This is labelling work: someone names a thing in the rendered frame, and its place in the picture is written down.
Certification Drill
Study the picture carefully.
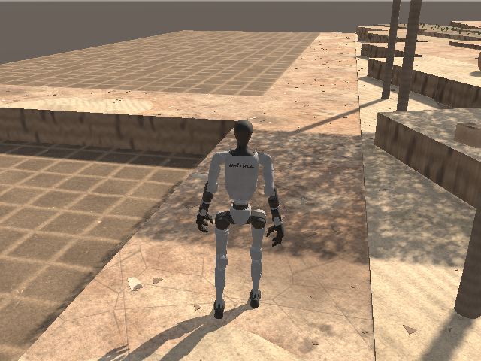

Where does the robot right upper arm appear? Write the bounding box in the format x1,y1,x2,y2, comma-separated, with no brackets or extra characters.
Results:
258,153,275,196

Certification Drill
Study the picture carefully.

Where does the left robot foot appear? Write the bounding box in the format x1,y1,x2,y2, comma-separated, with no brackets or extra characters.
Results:
214,299,225,319

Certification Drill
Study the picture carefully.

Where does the robot right hand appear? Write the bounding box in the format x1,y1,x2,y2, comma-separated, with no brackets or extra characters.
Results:
266,224,284,247

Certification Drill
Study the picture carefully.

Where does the robot torso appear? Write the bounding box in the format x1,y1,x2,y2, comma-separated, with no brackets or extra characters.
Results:
224,148,259,226

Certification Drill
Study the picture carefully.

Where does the robot left upper arm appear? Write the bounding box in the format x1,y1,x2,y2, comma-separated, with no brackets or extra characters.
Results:
206,151,227,193

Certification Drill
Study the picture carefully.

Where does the left robot forearm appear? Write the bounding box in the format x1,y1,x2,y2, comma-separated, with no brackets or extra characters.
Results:
198,181,213,216

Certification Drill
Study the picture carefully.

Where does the robot left hand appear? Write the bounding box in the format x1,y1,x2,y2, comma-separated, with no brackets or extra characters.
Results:
196,214,213,232

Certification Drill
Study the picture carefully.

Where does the right robot forearm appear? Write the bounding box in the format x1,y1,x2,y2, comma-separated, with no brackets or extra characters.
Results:
268,185,283,226

